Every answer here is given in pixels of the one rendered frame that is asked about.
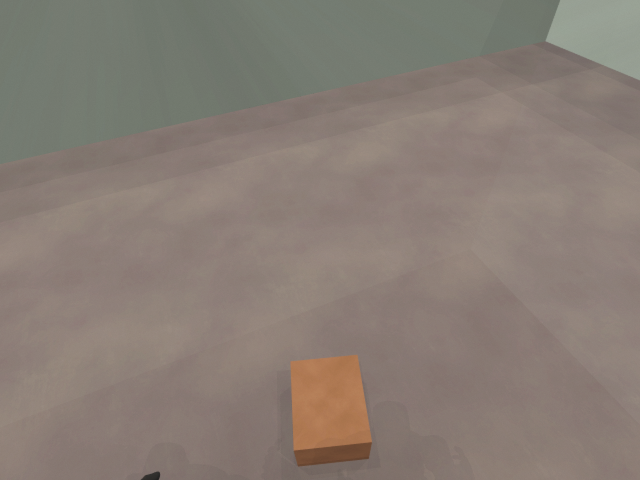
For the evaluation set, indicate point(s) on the carton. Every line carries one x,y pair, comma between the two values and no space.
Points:
330,421

